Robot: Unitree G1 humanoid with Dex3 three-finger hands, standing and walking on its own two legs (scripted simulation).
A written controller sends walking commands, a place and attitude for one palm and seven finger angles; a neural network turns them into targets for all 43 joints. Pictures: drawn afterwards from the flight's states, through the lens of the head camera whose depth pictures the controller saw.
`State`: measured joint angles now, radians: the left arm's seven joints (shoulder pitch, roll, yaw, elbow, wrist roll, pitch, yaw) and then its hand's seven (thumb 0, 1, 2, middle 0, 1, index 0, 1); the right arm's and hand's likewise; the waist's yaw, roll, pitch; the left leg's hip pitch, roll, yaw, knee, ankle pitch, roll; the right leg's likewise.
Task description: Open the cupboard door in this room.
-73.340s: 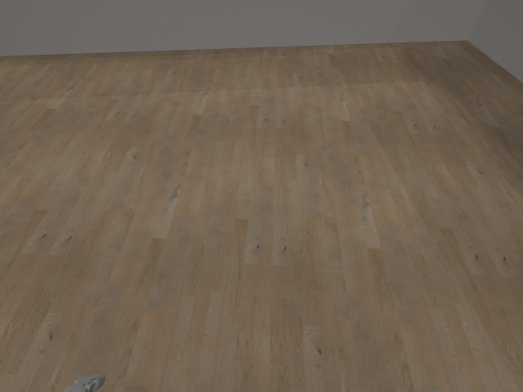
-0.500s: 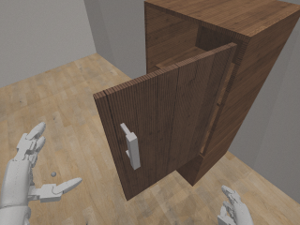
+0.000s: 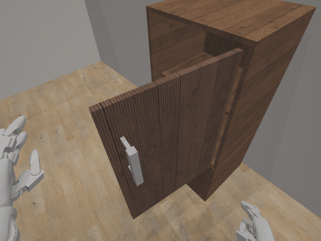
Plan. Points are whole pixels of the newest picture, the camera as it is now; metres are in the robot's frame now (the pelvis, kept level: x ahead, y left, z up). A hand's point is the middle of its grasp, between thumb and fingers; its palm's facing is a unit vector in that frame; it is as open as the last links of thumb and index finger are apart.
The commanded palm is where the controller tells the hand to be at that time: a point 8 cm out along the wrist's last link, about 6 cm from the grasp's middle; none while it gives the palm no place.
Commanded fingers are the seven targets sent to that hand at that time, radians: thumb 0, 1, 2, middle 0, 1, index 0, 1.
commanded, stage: draw the hand back to the body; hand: left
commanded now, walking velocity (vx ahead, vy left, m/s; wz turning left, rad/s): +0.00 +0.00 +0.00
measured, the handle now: (131, 161) +0.28 +0.12 +0.07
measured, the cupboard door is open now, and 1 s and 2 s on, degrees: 82 82 82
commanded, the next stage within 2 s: step back with the hand held close in 0.24 s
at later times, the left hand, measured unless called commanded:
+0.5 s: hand (35, 172) +0.18 +0.27 +0.16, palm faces +0.44 -0.78 -0.44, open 7.4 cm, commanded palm +0.12 +0.30 +0.17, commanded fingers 0.00 0.90 0.90 -0.20 -0.30 -0.20 -0.30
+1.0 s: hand (1, 214) +0.11 +0.28 +0.15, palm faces +0.43 -0.75 -0.50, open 7.4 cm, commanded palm +0.05 +0.32 +0.17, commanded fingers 0.00 0.90 0.90 -0.20 -0.30 -0.20 -0.30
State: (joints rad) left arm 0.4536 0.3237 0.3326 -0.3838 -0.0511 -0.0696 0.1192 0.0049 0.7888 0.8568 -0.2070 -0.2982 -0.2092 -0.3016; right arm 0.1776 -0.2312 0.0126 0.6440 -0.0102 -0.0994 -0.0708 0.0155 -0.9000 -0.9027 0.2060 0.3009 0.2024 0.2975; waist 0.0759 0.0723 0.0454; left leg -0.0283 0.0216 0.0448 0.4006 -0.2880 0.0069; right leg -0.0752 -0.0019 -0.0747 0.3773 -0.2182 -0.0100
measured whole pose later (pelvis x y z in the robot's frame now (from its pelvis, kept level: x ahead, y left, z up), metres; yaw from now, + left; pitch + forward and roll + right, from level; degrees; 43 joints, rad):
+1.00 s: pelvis -0.09 +0.02 -0.02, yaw +0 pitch -1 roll +0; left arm 0.54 0.40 0.44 -0.53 0.00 -0.20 0.15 0.01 0.88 0.90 -0.21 -0.30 -0.22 -0.30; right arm 0.21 -0.22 0.00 0.55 0.00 -0.06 -0.09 0.01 -0.90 -0.90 0.21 0.30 0.20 0.30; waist 0.02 -0.01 0.07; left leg -0.37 -0.01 0.07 0.64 -0.26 0.06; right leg -0.40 -0.04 -0.05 0.58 -0.16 0.02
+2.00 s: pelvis -0.29 +0.01 +0.00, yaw +1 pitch +1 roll -1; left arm 0.63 0.48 0.44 -0.56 -0.05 -0.13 0.16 0.01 0.88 0.90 -0.22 -0.30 -0.22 -0.30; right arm 0.23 -0.16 0.02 0.61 -0.02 -0.13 -0.08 0.01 -0.90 -0.90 0.21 0.30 0.20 0.30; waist -0.01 -0.04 0.00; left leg -0.33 -0.02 0.00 0.28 -0.06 0.02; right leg -0.15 0.03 -0.05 0.49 -0.47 -0.01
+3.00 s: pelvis -0.36 +0.00 -0.01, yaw +7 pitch -2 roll +0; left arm 0.25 0.16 0.04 0.94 0.01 0.02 0.03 -0.05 1.02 0.90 -0.21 -0.30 -0.21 -0.30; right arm 0.24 -0.17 -0.01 1.00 -0.03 0.03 -0.02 0.01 -0.91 -0.90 0.20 0.30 0.20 0.30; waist -0.01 0.01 0.08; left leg -0.28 0.02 -0.04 0.53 -0.21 -0.03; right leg -0.24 0.04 -0.05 0.53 -0.26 -0.05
